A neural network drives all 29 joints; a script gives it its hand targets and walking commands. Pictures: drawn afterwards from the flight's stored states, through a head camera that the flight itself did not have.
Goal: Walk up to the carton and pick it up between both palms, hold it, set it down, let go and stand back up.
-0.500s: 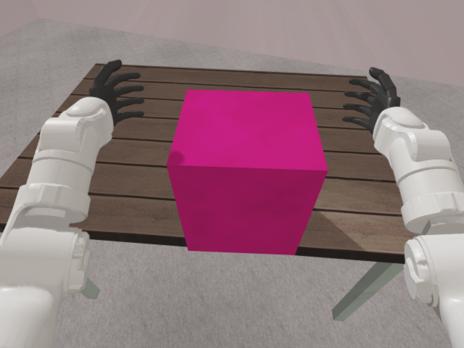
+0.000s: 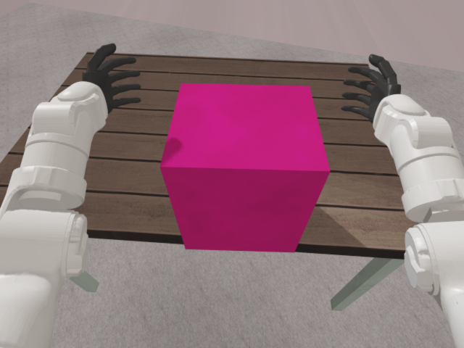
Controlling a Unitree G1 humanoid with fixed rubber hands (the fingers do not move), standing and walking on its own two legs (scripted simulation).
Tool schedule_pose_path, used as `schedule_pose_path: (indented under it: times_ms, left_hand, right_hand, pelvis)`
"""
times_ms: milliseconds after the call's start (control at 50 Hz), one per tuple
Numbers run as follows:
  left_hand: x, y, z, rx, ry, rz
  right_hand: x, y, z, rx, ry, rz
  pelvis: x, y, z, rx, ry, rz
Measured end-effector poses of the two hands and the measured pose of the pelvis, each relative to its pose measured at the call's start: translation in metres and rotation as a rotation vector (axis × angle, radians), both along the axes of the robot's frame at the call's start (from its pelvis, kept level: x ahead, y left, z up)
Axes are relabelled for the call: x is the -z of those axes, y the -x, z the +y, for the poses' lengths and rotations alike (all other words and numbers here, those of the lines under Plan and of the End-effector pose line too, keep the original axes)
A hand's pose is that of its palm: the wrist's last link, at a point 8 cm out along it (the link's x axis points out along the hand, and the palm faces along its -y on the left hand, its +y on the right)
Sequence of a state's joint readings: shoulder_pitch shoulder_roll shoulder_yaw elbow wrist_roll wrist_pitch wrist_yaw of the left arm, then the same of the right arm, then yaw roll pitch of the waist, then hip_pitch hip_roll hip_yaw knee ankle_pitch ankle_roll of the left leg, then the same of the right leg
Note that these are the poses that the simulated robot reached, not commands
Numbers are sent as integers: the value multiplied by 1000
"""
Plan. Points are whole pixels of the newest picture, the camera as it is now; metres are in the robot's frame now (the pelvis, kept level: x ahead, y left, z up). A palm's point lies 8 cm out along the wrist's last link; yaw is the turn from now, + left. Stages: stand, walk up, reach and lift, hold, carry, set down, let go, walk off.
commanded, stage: reach and lift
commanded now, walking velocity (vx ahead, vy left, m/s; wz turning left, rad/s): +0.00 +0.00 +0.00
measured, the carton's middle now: (242, 174) +0.45 -0.01 +0.02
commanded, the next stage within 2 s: none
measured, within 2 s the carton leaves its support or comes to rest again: neither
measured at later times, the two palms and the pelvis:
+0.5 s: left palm (125, 132) +0.47 +0.20 +0.12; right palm (357, 141) +0.45 -0.22 +0.11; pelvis +0.01 +0.00 +0.00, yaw +0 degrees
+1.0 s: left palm (130, 148) +0.47 +0.20 +0.08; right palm (350, 156) +0.45 -0.22 +0.08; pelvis +0.00 +0.01 -0.01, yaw -1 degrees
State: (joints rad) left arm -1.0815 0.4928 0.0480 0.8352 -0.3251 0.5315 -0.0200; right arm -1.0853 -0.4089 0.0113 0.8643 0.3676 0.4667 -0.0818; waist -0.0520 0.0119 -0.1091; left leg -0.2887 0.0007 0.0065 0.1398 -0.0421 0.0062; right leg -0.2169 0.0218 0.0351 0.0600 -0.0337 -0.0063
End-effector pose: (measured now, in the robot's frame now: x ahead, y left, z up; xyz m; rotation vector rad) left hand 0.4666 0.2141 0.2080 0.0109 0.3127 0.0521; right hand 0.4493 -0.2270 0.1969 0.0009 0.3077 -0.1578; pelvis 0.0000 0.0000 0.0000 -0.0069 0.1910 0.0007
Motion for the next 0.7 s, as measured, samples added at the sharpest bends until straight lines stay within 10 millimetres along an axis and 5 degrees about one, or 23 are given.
schedule_pose_path:
  times_ms: [700]
  left_hand:
    - [125, -2, -14, -2, -28, 34]
  right_hand:
    - [120, 2, 15, -30, 5, 13]
  pelvis:
    - [6, -5, 2, 9, 2, 186]
